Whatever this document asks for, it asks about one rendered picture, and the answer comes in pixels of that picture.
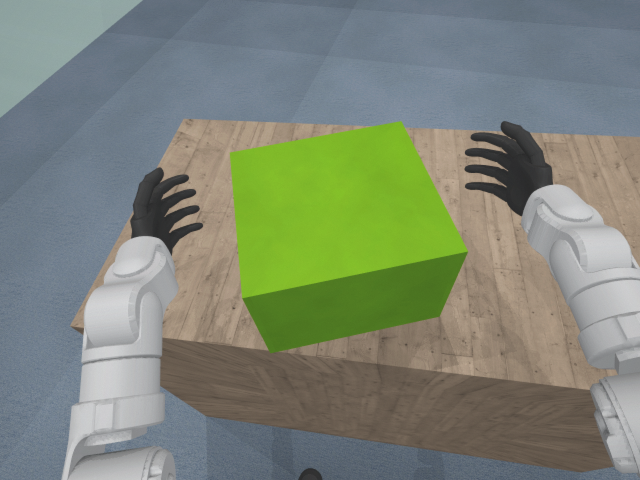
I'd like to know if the left robot hand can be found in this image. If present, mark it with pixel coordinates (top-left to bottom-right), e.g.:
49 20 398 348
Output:
130 167 203 256

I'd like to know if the carton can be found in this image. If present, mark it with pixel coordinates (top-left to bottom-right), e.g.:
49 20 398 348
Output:
230 121 468 353

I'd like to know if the left robot forearm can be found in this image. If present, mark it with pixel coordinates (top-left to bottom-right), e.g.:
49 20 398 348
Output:
61 236 179 480

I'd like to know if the left robot upper arm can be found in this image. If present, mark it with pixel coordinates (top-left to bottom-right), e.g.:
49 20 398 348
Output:
68 445 176 480

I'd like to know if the right robot forearm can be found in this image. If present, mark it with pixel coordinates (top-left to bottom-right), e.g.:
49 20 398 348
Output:
521 184 640 375

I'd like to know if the right robot hand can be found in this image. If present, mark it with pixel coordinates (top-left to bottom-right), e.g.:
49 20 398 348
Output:
465 121 553 216

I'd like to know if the right robot upper arm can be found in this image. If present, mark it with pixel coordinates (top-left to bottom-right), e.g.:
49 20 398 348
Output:
590 372 640 478

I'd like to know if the pedestal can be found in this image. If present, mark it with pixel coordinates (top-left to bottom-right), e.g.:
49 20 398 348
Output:
70 119 640 472

